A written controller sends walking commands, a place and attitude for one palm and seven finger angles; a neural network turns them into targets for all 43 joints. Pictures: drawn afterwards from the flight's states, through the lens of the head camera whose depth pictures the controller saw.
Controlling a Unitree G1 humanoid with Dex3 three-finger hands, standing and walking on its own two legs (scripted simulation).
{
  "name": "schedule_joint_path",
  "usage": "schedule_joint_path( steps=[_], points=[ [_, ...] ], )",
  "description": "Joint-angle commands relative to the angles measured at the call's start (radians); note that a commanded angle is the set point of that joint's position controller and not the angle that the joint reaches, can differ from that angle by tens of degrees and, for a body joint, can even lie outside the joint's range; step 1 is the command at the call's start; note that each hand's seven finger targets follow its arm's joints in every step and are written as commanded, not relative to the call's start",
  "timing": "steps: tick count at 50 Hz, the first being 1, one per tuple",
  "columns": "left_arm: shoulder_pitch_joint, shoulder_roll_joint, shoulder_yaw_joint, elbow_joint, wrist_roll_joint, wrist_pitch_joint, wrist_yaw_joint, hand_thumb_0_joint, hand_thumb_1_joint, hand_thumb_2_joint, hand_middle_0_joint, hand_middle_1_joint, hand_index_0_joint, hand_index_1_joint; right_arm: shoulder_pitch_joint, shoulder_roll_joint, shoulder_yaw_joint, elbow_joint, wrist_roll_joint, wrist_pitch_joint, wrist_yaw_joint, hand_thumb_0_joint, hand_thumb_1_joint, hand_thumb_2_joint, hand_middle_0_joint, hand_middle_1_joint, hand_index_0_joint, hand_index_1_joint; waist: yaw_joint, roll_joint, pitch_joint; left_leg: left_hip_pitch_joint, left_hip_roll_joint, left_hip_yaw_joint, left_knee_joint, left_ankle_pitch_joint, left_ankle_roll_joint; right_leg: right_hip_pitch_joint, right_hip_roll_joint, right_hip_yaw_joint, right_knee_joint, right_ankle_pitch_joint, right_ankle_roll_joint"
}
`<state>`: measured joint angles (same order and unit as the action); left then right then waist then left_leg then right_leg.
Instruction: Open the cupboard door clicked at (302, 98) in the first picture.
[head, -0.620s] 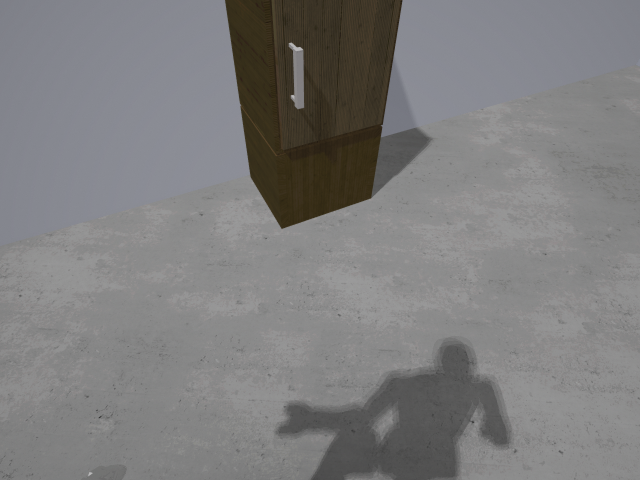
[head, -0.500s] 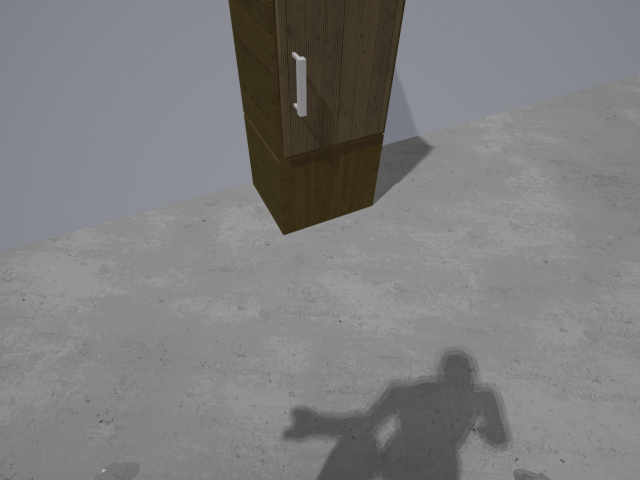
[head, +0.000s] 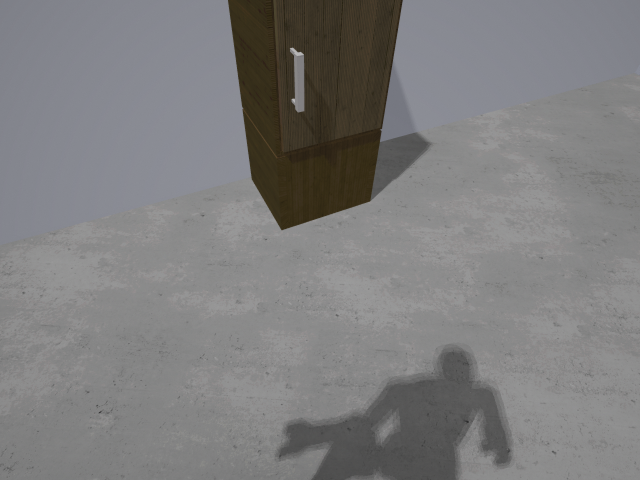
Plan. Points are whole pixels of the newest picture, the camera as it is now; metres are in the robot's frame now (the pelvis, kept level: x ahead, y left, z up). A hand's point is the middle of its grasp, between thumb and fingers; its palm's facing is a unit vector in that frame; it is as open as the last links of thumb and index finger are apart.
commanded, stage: stand and wait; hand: left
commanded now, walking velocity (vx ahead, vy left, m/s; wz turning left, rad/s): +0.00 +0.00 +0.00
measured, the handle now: (296, 80) +1.23 +0.15 -0.08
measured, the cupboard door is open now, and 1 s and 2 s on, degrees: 0 0 0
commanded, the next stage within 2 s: look at it before walking up in 0.20 s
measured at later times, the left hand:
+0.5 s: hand out of the picture +0.07 +0.24 -0.15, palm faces -0.03 -0.94 -0.33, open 7.4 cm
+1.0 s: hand out of the picture +0.08 +0.24 -0.16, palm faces -0.04 -0.94 -0.33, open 7.4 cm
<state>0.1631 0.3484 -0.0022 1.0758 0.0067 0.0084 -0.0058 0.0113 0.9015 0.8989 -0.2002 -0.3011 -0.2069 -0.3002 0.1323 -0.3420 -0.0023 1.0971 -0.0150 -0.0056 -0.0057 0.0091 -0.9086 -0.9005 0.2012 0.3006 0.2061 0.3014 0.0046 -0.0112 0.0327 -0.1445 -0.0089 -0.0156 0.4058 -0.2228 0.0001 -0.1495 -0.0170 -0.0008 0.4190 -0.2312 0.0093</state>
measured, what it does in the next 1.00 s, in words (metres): stands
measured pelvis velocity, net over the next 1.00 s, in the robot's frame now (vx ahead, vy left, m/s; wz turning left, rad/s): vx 0.00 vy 0.00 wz -0.02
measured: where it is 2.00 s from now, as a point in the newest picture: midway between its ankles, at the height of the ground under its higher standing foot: outside the picture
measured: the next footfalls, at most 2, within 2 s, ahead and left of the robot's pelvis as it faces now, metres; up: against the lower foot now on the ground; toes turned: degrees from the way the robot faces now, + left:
left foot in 1.74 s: +0.27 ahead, +0.08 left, +0.00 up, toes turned -20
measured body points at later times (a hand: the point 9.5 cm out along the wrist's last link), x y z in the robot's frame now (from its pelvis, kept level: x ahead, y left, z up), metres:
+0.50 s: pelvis -0.01 +0.00 +0.00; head +0.00 +0.00 +0.45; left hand +0.07 +0.29 -0.13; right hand +0.07 -0.30 -0.13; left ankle +0.00 +0.12 -0.74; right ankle +0.00 -0.13 -0.74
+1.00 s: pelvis +0.00 +0.00 +0.00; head +0.01 +0.00 +0.45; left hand +0.08 +0.29 -0.13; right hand +0.08 -0.30 -0.13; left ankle +0.00 +0.12 -0.74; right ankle +0.00 -0.13 -0.74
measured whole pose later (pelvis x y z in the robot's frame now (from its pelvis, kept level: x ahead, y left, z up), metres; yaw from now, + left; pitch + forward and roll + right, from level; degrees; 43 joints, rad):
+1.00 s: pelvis +0.00 +0.00 +0.00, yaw -1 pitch -2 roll +0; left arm 0.14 0.35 0.00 1.08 0.01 0.00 -0.01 0.01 0.90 0.90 -0.20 -0.30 -0.21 -0.30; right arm 0.11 -0.34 0.00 1.11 -0.01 -0.01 0.00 0.01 -0.91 -0.90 0.20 0.30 0.21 0.30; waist 0.01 -0.01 0.04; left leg -0.13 0.01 0.00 0.37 -0.21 -0.01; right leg -0.15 0.00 0.02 0.39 -0.21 0.00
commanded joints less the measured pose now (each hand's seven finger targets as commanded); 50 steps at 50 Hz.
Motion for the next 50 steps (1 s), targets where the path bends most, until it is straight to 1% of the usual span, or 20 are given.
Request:
schedule_joint_path(
  steps=[1,2,4,8,12,15,20,25,26,29,30,32,33,36,41,45,46,48,49,50],
  points=[
    [-0.063,0.199,0.037,-0.064,0.004,-0.03,0.016,0.0,0.9,0.9,-0.2,-0.3,-0.2,-0.3,-0.064,-0.2,-0.036,-0.067,0.006,-0.029,-0.007,0.0,-0.9,-0.9,0.2,0.3,0.2,0.3,0.0,0.013,-0.045,-0.021,0.115,-0.096,-0.082,0.096,0.034,-0.005,-0.102,0.099,-0.088,0.066,-0.04],
    [-0.063,0.199,0.036,-0.06,0.004,-0.029,0.016,0.0,0.9,0.9,-0.2,-0.3,-0.2,-0.3,-0.061,-0.202,-0.035,-0.064,0.006,-0.03,-0.007,0.0,-0.9,-0.9,0.2,0.3,0.2,0.3,0.0,0.021,-0.046,-0.021,0.116,-0.096,-0.087,0.097,0.034,-0.003,-0.101,0.1,-0.088,0.066,-0.04],
    [-0.061,0.2,0.037,-0.057,0.005,-0.03,0.016,0.0,0.9,0.9,-0.2,-0.3,-0.2,-0.3,-0.057,-0.203,-0.034,-0.059,0.007,-0.029,-0.007,0.0,-0.9,-0.9,0.2,0.3,0.2,0.3,0.0,0.012,-0.049,-0.02,0.118,-0.099,-0.087,0.094,0.034,-0.003,-0.099,0.1,-0.089,0.06,-0.04],
    [-0.061,0.197,0.035,-0.051,0.004,-0.029,0.016,0.0,0.9,0.9,-0.2,-0.3,-0.2,-0.3,-0.055,-0.203,-0.033,-0.051,0.006,-0.03,-0.007,0.0,-0.9,-0.9,0.2,0.3,0.2,0.3,0.001,0.018,-0.044,-0.019,0.119,-0.101,-0.097,0.087,0.035,-0.008,-0.099,0.101,-0.092,0.053,-0.038],
    [-0.061,0.197,0.036,-0.051,0.005,-0.03,0.017,0.0,0.9,0.9,-0.2,-0.3,-0.2,-0.3,-0.052,-0.201,-0.034,-0.048,0.006,-0.03,-0.006,0.0,-0.9,-0.9,0.2,0.3,0.2,0.3,0.001,0.006,-0.044,-0.019,0.119,-0.097,-0.098,0.081,0.033,-0.013,-0.099,0.106,-0.095,0.051,-0.038],
    [-0.064,0.199,0.036,-0.052,0.006,-0.033,0.017,0.0,0.9,0.9,-0.2,-0.3,-0.2,-0.3,-0.05,-0.198,-0.035,-0.048,0.007,-0.03,-0.005,0.0,-0.9,-0.9,0.2,0.3,0.2,0.3,-0.001,-0.008,-0.046,-0.014,0.119,-0.094,-0.091,0.103,0.031,-0.014,-0.102,0.111,-0.096,0.073,-0.041],
    [-0.063,0.198,0.036,-0.054,0.006,-0.034,0.017,0.0,0.9,0.9,-0.2,-0.3,-0.2,-0.3,-0.053,-0.198,-0.035,-0.046,0.006,-0.03,-0.005,0.0,-0.9,-0.9,0.2,0.3,0.2,0.3,-0.002,0.009,-0.049,-0.005,0.12,-0.091,-0.09,0.107,0.029,-0.019,-0.102,0.112,-0.098,0.08,-0.041],
    [-0.067,0.198,0.037,-0.055,0.006,-0.034,0.017,0.0,0.9,0.9,-0.2,-0.3,-0.2,-0.3,-0.056,-0.198,-0.034,-0.048,0.006,-0.029,-0.005,0.0,-0.9,-0.9,0.2,0.3,0.2,0.3,-0.002,0.005,-0.043,-0.007,0.12,-0.091,-0.092,0.109,0.028,-0.021,-0.099,0.115,-0.1,0.082,-0.041],
    [-0.067,0.197,0.037,-0.056,0.007,-0.033,0.017,0.0,0.9,0.9,-0.2,-0.3,-0.2,-0.3,-0.053,-0.198,-0.034,-0.048,0.006,-0.03,-0.005,0.0,-0.9,-0.9,0.2,0.3,0.2,0.3,-0.002,0.015,-0.048,-0.008,0.122,-0.089,-0.095,0.11,0.028,-0.014,-0.101,0.11,-0.099,0.084,-0.04],
    [-0.062,0.198,0.037,-0.057,0.007,-0.036,0.017,0.0,0.9,0.9,-0.2,-0.3,-0.2,-0.3,-0.056,-0.198,-0.035,-0.05,0.007,-0.03,-0.005,0.0,-0.9,-0.9,0.2,0.3,0.2,0.3,-0.001,0.001,-0.066,0.009,0.123,-0.089,-0.087,0.137,0.029,-0.006,-0.101,0.111,-0.097,0.117,-0.041],
    [-0.068,0.198,0.037,-0.056,0.007,-0.035,0.017,0.0,0.9,0.9,-0.2,-0.3,-0.2,-0.3,-0.058,-0.198,-0.034,-0.049,0.007,-0.03,-0.005,0.0,-0.9,-0.9,0.2,0.3,0.2,0.3,-0.002,0.004,-0.057,0.006,0.124,-0.086,-0.09,0.131,0.027,-0.01,-0.102,0.11,-0.098,0.113,-0.041],
    [-0.068,0.199,0.036,-0.057,0.006,-0.035,0.017,0.0,0.9,0.9,-0.2,-0.3,-0.2,-0.3,-0.057,-0.198,-0.033,-0.048,0.007,-0.031,-0.006,0.0,-0.9,-0.9,0.2,0.3,0.2,0.3,-0.001,0.018,-0.061,0.004,0.125,-0.088,-0.094,0.138,0.028,0.001,-0.1,0.108,-0.096,0.122,-0.04],
    [-0.065,0.197,0.036,-0.055,0.006,-0.035,0.016,0.0,0.9,0.9,-0.2,-0.3,-0.2,-0.3,-0.06,-0.2,-0.034,-0.049,0.007,-0.032,-0.006,0.0,-0.9,-0.9,0.2,0.3,0.2,0.3,-0.001,0.009,-0.063,0.012,0.125,-0.087,-0.092,0.148,0.028,-0.001,-0.1,0.108,-0.094,0.133,-0.04],
    [-0.064,0.198,0.037,-0.054,0.006,-0.036,0.017,0.0,0.9,0.9,-0.2,-0.3,-0.2,-0.3,-0.059,-0.2,-0.034,-0.05,0.007,-0.032,-0.007,0.0,-0.9,-0.9,0.2,0.3,0.2,0.3,-0.001,0.012,-0.075,0.022,0.126,-0.085,-0.088,0.174,0.028,0.01,-0.103,0.104,-0.09,0.164,-0.04],
    [-0.064,0.199,0.035,-0.052,0.006,-0.034,0.016,0.0,0.9,0.9,-0.2,-0.3,-0.2,-0.3,-0.067,-0.202,-0.032,-0.047,0.008,-0.03,-0.006,0.0,-0.9,-0.9,0.2,0.3,0.2,0.3,0.0,0.014,-0.057,0.017,0.125,-0.087,-0.095,0.154,0.027,0.002,-0.102,0.107,-0.1,0.141,-0.039],
    [-0.063,0.203,0.035,-0.05,0.006,-0.036,0.017,0.0,0.9,0.9,-0.2,-0.3,-0.2,-0.3,-0.067,-0.201,-0.032,-0.048,0.009,-0.029,-0.006,0.0,-0.9,-0.9,0.2,0.3,0.2,0.3,-0.001,0.009,-0.064,0.026,0.126,-0.082,-0.093,0.163,0.026,0.009,-0.106,0.106,-0.103,0.159,-0.039],
    [-0.064,0.201,0.036,-0.052,0.006,-0.036,0.017,0.0,0.9,0.9,-0.2,-0.3,-0.2,-0.3,-0.064,-0.201,-0.033,-0.047,0.008,-0.029,-0.006,0.0,-0.9,-0.9,0.2,0.3,0.2,0.3,-0.002,0.006,-0.075,0.03,0.125,-0.084,-0.092,0.168,0.025,0.014,-0.104,0.11,-0.101,0.164,-0.04],
    [-0.07,0.199,0.038,-0.061,0.006,-0.029,0.015,0.0,0.9,0.9,-0.2,-0.3,-0.2,-0.3,-0.06,-0.204,-0.036,-0.05,0.006,-0.029,-0.01,0.0,-0.9,-0.9,0.2,0.3,0.2,0.3,-0.004,0.015,-0.061,0.046,0.133,-0.065,-0.077,0.182,0.024,-0.015,-0.095,0.119,-0.084,0.201,-0.043],
    [-0.053,0.169,0.037,-0.064,0.007,-0.021,0.016,0.0,0.9,0.9,-0.2,-0.3,-0.2,-0.3,-0.04,-0.168,-0.034,-0.051,0.006,-0.024,-0.012,0.0,-0.9,-0.9,0.2,0.3,0.2,0.3,-0.005,0.011,-0.07,0.052,0.137,-0.047,-0.05,0.197,0.02,-0.024,-0.093,0.127,-0.063,0.236,-0.041],
    [-0.029,0.124,0.031,-0.064,0.006,-0.008,0.019,0.0,0.9,0.9,-0.2,-0.3,-0.2,-0.3,-0.014,-0.118,-0.027,-0.05,0.005,-0.017,-0.015,0.0,-0.9,-0.9,0.2,0.3,0.2,0.3,-0.009,0.014,-0.075,0.052,0.14,-0.026,-0.03,0.212,0.012,-0.036,-0.092,0.129,-0.036,0.27,-0.036]
  ],
)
